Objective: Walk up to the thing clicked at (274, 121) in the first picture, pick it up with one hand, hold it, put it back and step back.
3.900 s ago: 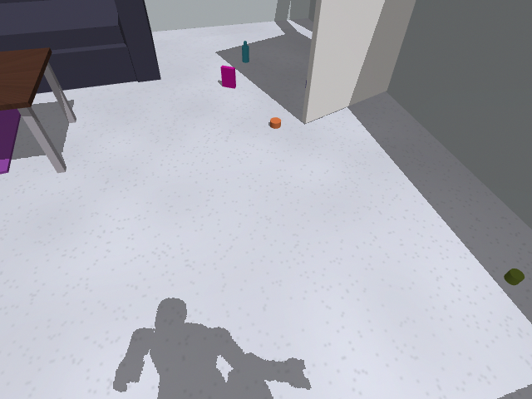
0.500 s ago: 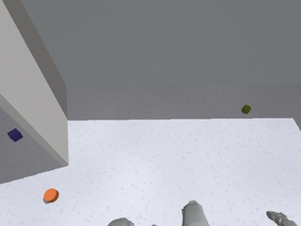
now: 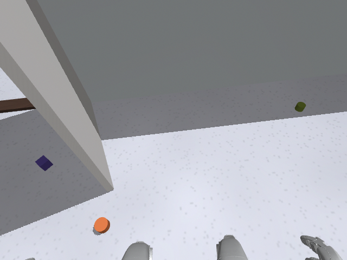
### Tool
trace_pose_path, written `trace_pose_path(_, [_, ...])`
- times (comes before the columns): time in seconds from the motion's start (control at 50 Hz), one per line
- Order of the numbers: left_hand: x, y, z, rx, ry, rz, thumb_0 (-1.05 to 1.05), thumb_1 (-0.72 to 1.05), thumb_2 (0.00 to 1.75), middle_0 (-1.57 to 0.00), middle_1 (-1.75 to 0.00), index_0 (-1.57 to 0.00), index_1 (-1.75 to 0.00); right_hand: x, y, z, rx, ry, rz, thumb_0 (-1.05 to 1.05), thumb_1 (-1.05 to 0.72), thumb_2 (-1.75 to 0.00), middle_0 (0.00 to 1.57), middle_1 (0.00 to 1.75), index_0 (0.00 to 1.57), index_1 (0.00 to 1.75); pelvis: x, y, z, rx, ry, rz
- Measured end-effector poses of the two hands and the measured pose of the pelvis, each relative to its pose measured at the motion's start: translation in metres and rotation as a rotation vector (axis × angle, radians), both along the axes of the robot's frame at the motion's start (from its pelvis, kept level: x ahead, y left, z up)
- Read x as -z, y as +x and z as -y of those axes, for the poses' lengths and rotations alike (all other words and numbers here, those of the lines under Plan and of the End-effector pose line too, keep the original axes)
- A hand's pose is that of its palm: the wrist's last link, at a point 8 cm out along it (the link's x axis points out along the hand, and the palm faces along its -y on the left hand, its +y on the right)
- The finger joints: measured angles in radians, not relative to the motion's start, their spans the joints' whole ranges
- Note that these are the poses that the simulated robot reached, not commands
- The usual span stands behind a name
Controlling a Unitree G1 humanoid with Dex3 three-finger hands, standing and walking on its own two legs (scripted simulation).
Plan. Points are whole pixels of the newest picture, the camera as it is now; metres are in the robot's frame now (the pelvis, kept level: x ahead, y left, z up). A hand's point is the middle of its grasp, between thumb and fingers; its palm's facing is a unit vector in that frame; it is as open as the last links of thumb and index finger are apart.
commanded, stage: walk up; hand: left
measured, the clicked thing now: (102, 225) +0.37 +0.42 -0.70
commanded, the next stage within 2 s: none
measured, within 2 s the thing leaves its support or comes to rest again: neither
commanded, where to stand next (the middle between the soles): -0.05 +0.29 m, yaw -14 degrees
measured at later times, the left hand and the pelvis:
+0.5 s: hand out of the picture -0.01 +0.51 -0.10, palm faces -0.10 -0.82 -0.56, open 7.4 cm; pelvis -0.10 +0.23 +0.01, yaw -5 degrees
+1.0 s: hand out of the picture -0.03 +0.65 -0.13, palm faces -0.25 -0.89 -0.37, open 7.4 cm; pelvis -0.14 +0.38 +0.03, yaw -13 degrees
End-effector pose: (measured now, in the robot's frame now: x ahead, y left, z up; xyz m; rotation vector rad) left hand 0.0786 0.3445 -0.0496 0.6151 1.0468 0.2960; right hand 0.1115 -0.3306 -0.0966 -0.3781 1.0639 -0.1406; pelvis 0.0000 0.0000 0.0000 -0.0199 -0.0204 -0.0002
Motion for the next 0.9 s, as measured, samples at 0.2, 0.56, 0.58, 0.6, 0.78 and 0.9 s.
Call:
trace_pose_path(0.2, [0.017,-0.017,-0.132,-0.046,0.023,-0.041,0.01,0.9,0.9,-0.21,-0.3,-0.2,-0.3,-0.002,-0.069,-0.118,0.073,-0.024,-0.03,0.0,-0.91,-0.9,0.2,0.3,0.21,0.3,0.003,-0.037,-0.109,0.043,-0.02,0.015])
trace_pose_path(0.56, [-0.004,-0.103,-0.239,0.021,-0.02,-0.042,0.0,0.89,0.9,-0.21,-0.3,-0.21,-0.31,0.015,-0.162,-0.262,0.121,0.04,-0.088,0.0,-0.9,-0.9,0.2,0.3,0.21,0.3,-0.009,-0.113,-0.26,0.102,0.027,0.025])
trace_pose_path(0.58, [-0.004,-0.106,-0.254,0.025,-0.01,-0.042,0.0,0.89,0.9,-0.21,-0.3,-0.21,-0.31,0.015,-0.166,-0.27,0.132,0.038,-0.078,0.0,-0.9,-0.9,0.2,0.3,0.21,0.3,-0.007,-0.118,-0.271,0.108,0.031,0.025])
trace_pose_path(0.6, [-0.003,-0.108,-0.269,0.031,-0.001,-0.043,0.0,0.89,0.9,-0.21,-0.3,-0.21,-0.31,0.015,-0.17,-0.278,0.145,0.035,-0.069,0.0,-0.91,-0.9,0.2,0.3,0.21,0.3,-0.005,-0.122,-0.283,0.115,0.035,0.024])
trace_pose_path(0.78, [0.024,-0.109,-0.368,0.015,-0.054,-0.049,0.01,0.9,0.9,-0.2,-0.3,-0.2,-0.3,0.007,-0.255,-0.37,0.262,-0.013,-0.108,0.0,-0.91,-0.9,0.2,0.3,0.21,0.3,-0.001,-0.145,-0.362,0.159,0.006,0.052])
trace_pose_path(0.9, [0.033,-0.112,-0.368,0.047,-0.174,-0.138,0.0,0.9,0.9,-0.2,-0.3,-0.2,-0.3,-0.022,-0.295,-0.399,0.305,-0.038,-0.159,0.0,-0.9,-0.9,0.2,0.3,0.21,0.3,-0.022,-0.146,-0.377,0.194,-0.005,0.033])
